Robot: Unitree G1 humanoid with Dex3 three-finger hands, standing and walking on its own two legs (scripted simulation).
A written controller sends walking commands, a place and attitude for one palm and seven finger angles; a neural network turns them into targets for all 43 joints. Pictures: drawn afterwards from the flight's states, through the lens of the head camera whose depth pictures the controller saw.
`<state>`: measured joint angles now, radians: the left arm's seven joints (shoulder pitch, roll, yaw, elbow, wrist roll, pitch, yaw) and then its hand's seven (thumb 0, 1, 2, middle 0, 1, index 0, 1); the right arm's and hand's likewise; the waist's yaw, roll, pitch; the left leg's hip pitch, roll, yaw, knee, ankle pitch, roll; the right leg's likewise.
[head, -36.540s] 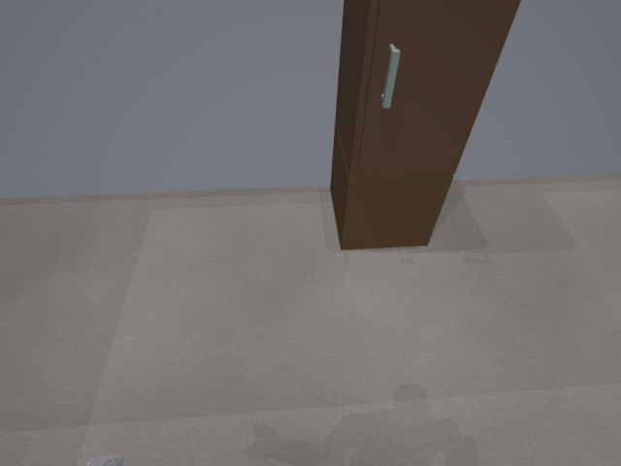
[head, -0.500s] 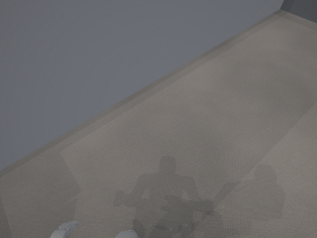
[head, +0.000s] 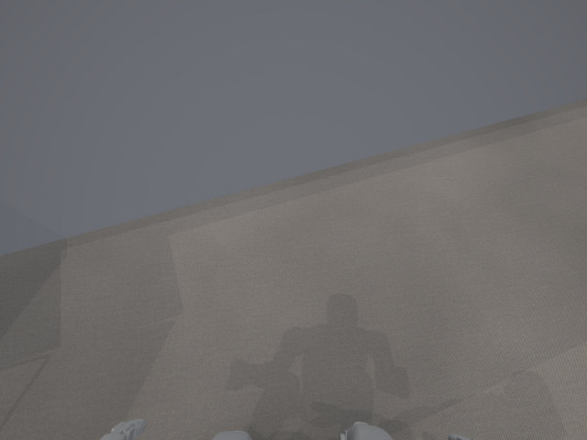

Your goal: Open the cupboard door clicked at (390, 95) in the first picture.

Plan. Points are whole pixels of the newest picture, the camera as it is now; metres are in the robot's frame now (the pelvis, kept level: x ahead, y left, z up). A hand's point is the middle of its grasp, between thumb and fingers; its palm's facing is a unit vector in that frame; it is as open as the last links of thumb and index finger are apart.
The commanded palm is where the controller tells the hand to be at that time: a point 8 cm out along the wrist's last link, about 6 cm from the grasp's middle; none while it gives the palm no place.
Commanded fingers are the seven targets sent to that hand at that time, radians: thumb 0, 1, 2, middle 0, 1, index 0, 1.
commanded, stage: turn to face it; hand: left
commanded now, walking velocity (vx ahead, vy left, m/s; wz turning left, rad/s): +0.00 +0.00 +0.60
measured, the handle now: out of the picture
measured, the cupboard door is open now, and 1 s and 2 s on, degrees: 52 52 52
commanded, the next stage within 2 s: none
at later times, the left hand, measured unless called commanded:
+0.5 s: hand out of the picture +0.01 +0.20 -0.17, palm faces +0.34 -0.91 -0.24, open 7.4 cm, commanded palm none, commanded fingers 0.00 0.90 0.90 -0.20 -0.30 -0.20 -0.30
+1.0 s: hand out of the picture -0.06 +0.14 -0.18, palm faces +0.61 -0.76 -0.22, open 7.4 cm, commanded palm none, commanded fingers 0.00 0.90 0.90 -0.20 -0.30 -0.20 -0.30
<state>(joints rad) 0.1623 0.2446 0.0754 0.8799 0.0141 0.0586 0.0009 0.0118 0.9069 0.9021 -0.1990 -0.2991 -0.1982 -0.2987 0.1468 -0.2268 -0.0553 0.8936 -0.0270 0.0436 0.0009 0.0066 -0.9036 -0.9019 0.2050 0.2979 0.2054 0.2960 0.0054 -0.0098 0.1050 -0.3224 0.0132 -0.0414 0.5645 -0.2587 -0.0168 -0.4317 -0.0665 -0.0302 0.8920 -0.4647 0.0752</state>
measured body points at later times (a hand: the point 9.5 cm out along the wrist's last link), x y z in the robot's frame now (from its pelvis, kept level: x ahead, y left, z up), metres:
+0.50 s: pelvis +0.00 -0.03 +0.00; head +0.05 +0.00 +0.44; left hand +0.00 +0.25 -0.15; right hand +0.18 -0.24 -0.13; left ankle -0.01 +0.09 -0.73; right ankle +0.02 -0.17 -0.67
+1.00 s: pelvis +0.01 -0.06 -0.01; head +0.04 -0.02 +0.44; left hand -0.10 +0.18 -0.16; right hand +0.26 -0.20 -0.13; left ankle -0.04 +0.05 -0.73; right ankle +0.07 -0.18 -0.72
